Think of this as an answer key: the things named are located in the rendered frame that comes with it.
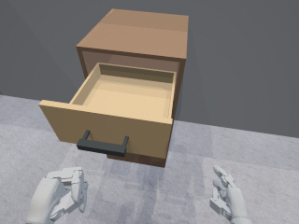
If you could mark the robot left hand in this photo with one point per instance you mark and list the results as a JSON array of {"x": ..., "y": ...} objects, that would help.
[{"x": 67, "y": 187}]

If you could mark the cabinet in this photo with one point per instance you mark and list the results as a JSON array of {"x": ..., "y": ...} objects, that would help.
[{"x": 138, "y": 39}]

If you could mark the robot right hand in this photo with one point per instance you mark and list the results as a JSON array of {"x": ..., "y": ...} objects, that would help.
[{"x": 231, "y": 203}]

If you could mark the handle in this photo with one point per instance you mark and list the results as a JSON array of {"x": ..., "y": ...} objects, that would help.
[{"x": 102, "y": 147}]

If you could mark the drawer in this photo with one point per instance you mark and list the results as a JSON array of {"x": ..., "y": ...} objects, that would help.
[{"x": 116, "y": 101}]

